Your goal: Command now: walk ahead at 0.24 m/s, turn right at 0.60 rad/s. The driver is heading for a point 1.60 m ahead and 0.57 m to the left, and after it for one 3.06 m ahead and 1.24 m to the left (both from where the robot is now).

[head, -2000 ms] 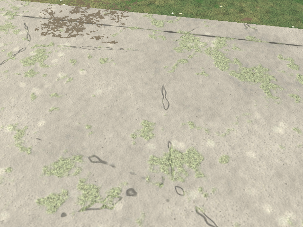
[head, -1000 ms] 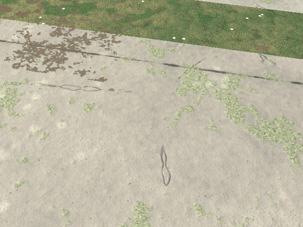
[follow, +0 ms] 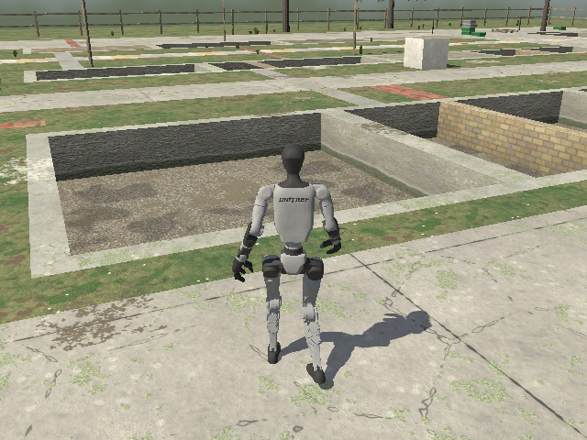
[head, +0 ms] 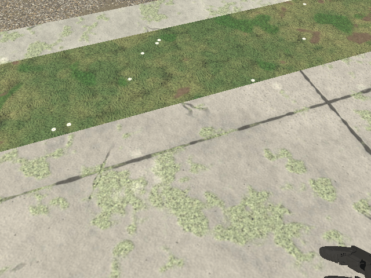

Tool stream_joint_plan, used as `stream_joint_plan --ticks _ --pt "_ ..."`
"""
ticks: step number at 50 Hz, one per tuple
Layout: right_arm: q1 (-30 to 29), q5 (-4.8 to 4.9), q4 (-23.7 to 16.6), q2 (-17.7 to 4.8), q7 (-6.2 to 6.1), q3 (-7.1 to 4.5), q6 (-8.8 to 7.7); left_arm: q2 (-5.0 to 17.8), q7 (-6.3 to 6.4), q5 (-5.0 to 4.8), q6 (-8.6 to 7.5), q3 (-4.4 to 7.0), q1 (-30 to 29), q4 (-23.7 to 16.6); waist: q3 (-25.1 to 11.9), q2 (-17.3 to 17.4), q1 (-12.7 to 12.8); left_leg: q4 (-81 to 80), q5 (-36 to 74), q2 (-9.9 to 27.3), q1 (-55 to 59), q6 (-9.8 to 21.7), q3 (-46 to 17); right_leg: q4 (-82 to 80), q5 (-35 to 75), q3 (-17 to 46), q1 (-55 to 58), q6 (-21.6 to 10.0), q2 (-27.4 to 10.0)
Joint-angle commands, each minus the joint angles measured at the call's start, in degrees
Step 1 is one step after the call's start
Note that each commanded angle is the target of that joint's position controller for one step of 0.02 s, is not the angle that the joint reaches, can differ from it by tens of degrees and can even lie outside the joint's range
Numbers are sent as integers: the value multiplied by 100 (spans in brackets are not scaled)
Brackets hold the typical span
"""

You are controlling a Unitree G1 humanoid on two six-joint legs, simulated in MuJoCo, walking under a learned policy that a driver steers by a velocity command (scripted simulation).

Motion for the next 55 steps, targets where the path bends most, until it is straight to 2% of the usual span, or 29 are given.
stream_joint_plan --ticks 1,2,4,6,8,11,13,14,15,16,17,19,21,23,25,27,29,30,31,32,33,34,35,36,37,44,48,53,55 --pt "1038 71 -293 -629 -93 -190 203 984 12 -72 34 169 271 -550 -1581 873 -631 -619 1802 2511 3653 1391 -2552 2601 -112 -319 -2716 375 -529" --pt "736 40 -295 -529 -106 -126 278 950 33 -27 136 190 -34 -609 -1064 504 -526 -791 1774 2181 2785 1265 -1894 2360 165 -499 -2573 436 -726" --pt "568 -43 -156 -581 -79 -105 313 559 54 31 266 129 -44 -665 -591 683 -288 -1156 1758 1669 1481 1185 -1249 1703 414 -637 -1831 391 -871" --pt "447 -62 -40 -562 -30 -87 268 139 60 64 256 -7 111 -644 -662 811 -137 -1290 2478 1441 1128 1287 -788 709 597 -794 -1233 383 -820" --pt "301 10 48 -544 12 -63 253 -18 50 171 195 -100 11 -618 -948 811 -106 -1209 3149 1367 1101 1310 -553 -479 1151 -896 -585 368 -896" --pt "481 149 177 -806 37 -118 350 204 19 157 186 -70 -319 -637 -1088 869 -246 -1102 2345 1359 1332 1258 -712 -1538 1828 -1019 -110 374 -740" --pt "442 230 163 -959 31 -138 453 315 11 149 211 -30 -444 -651 -857 838 -191 -1032 858 1264 1081 1085 -909 -2419 2290 -1167 331 239 -588" --pt "528 258 179 -898 18 -110 494 393 21 177 219 -6 -551 -697 -701 817 -202 -987 134 1149 866 897 -1024 -2805 2404 -1118 566 114 -613" --pt "661 232 185 -776 17 -61 505 589 56 232 220 33 -603 -808 -669 637 -236 -833 -555 1014 548 617 -1109 -2955 2617 -729 907 -82 -1012" --pt "764 137 119 -571 34 0 492 905 119 292 244 93 -518 -915 -787 31 -319 -229 -1405 641 118 338 -880 -2955 3235 -158 1299 -388 -1773" --pt "980 205 68 -391 7 26 501 1086 115 274 285 177 -592 -782 -728 -1172 -535 351 -1915 80 -53 92 -9 -3288 2659 225 862 -818 -2221" --pt "811 234 60 -789 -44 -126 568 793 122 275 215 144 -802 -901 -476 -1311 -284 1774 -2297 81 -285 -92 140 -3527 2995 482 604 -1093 -2519" --pt "1005 221 78 -843 -93 -234 745 755 146 202 95 135 -920 -896 -439 -967 -350 2989 -2775 276 -636 -243 -108 -3441 4167 340 633 -1239 -2732" --pt "1114 241 51 -579 -97 -185 859 706 143 127 66 141 -1243 -883 -458 -709 -492 2737 -2467 402 -429 -313 -28 -3319 4482 -254 511 -1040 -2489" --pt "991 249 -65 -462 -45 -138 893 754 135 126 115 179 -1386 -853 -575 -798 -438 2112 -2015 386 54 -313 206 -3219 4471 -674 386 -919 -2309" --pt "959 259 -191 -567 44 -170 910 817 139 91 162 216 -1320 -782 -717 -910 -384 1472 -1656 306 390 -244 373 -3039 4308 -803 503 -872 -2337" --pt "1303 238 -138 -601 112 -220 920 816 142 -10 193 220 -1371 -717 -785 -801 -577 381 -772 78 1098 -49 641 -2597 3785 -1048 308 -619 -2248" --pt "1448 182 -109 -701 81 -274 917 682 126 -14 189 197 -1111 -589 -733 -452 -585 -179 -176 -7 1551 110 456 -2086 3000 -1320 -30 -291 -2038" --pt "1476 145 -222 -1327 -10 -430 893 375 102 171 198 126 -853 -600 -616 1007 -379 -680 1520 1067 2235 536 -1205 -595 1330 -1956 -1197 311 -1450" --pt "1597 -38 -392 -1884 14 -510 821 213 142 283 172 26 -1506 -1020 -602 2119 -632 -1021 2878 2380 2346 1767 -3212 680 -811 -1482 -2511 563 -592" --pt "1703 -151 -433 -1683 48 -445 703 510 174 201 150 102 -1718 -1008 -936 1295 -866 -1108 2358 2405 2387 2074 -3194 1522 -792 -817 -2606 494 -683" --pt "1446 -91 -461 -1515 29 -390 627 620 188 123 157 145 -1656 -935 -769 990 -685 -1013 1930 2094 2283 1793 -2689 1683 -306 -710 -2674 402 -771" --pt "1142 50 -502 -1378 -34 -368 627 652 232 149 173 183 -1523 -788 -668 665 -538 -942 1489 1766 2213 1446 -2294 1541 215 -692 -2711 398 -868" --pt "925 169 -549 -1212 -94 -306 665 707 273 181 199 212 -1482 -735 -600 679 -465 -932 1386 1595 2103 1250 -2088 1353 567 -660 -2658 431 -924" --pt "876 188 -578 -1154 -143 -271 708 678 268 179 200 218 -1407 -711 -641 756 -397 -947 1481 1432 1904 1179 -1934 1369 819 -702 -2388 472 -860" --pt "1100 189 -720 -1207 -321 -316 834 409 179 131 103 111 -1490 -723 -744 813 -518 -968 680 1191 2206 1171 -2125 -85 1433 -633 -2169 657 -615" --pt "1020 173 -830 -1270 -301 -363 891 447 93 98 30 108 -1550 -725 -586 950 -566 -1001 63 1099 1807 1211 -2504 -838 1323 -596 -1643 643 -505" --pt "891 212 -951 -1277 -237 -395 953 518 -25 47 -108 131 -1434 -714 -695 1035 -561 -758 716 1020 1885 1201 -3035 -1700 1141 -586 -1010 503 -365" --pt "754 270 -1004 -1254 -241 -395 990 528 -81 33 -155 150 -1216 -651 -739 1022 -401 -557 975 868 1871 1071 -3108 -2551 1538 -664 -500 395 -335"
Next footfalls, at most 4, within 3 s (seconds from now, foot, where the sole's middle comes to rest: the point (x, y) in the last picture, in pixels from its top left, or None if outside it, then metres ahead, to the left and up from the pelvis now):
0.30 right None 0.14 -0.13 -0.76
0.60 left None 0.12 0.13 -0.76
1.14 right None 0.20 -0.06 -0.76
1.54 left None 0.03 0.15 -0.76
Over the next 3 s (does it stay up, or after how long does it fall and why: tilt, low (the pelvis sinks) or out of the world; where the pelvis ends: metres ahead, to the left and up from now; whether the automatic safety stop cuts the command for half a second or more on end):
stays up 0.32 0.27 0.02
